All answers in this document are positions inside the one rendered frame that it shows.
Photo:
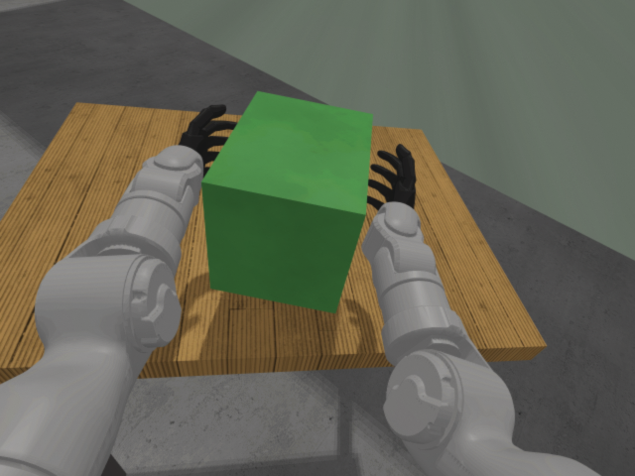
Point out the left robot forearm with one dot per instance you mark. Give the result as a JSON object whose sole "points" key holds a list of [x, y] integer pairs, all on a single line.
{"points": [[153, 214]]}

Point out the right robot hand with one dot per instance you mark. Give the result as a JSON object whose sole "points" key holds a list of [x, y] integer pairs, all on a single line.
{"points": [[403, 183]]}

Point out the robot left upper arm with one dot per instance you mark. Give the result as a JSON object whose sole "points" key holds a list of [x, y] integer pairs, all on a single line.
{"points": [[99, 319]]}

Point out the carton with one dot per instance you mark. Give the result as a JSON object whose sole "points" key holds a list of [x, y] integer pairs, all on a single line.
{"points": [[285, 200]]}

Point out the left robot hand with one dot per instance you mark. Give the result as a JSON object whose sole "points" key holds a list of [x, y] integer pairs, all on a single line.
{"points": [[196, 137]]}

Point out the table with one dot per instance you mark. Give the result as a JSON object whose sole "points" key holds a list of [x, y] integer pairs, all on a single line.
{"points": [[86, 169]]}

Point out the robot right upper arm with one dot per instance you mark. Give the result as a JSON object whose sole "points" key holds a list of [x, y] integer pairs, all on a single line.
{"points": [[456, 418]]}

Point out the right robot forearm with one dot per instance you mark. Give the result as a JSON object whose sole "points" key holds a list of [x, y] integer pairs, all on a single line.
{"points": [[410, 291]]}

